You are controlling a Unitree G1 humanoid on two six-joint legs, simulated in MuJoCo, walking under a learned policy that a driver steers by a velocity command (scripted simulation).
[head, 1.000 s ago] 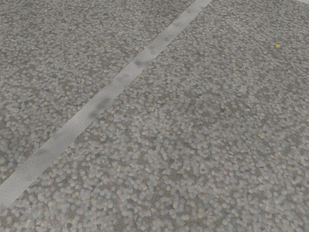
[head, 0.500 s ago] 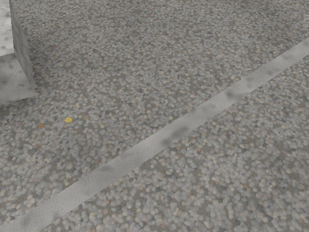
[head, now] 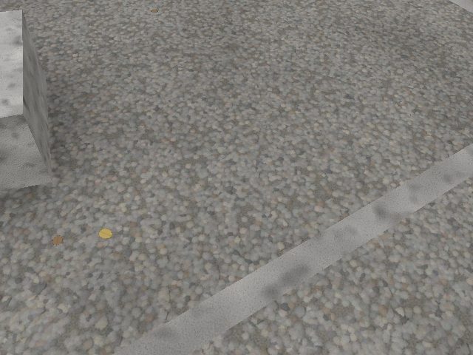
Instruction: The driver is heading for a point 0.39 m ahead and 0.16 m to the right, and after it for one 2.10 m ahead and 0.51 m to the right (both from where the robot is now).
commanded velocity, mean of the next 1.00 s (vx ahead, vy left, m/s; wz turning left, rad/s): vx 0.27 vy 0.00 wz -0.39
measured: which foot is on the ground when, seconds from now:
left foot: down 0.00-0.30, up 0.32-0.78, down 0.80-1.00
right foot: up 0.00-0.28, down 0.30-0.80, up 0.82-1.00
